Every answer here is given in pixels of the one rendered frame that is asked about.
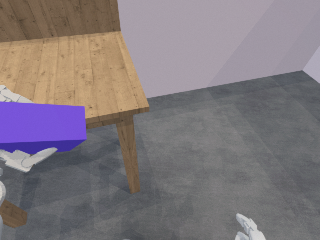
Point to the table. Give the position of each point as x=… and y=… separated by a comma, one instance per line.
x=72, y=53

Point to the robot right hand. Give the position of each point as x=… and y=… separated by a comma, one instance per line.
x=250, y=228

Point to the robot left hand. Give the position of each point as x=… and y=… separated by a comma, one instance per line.
x=20, y=160

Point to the sponge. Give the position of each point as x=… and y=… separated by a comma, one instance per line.
x=32, y=128

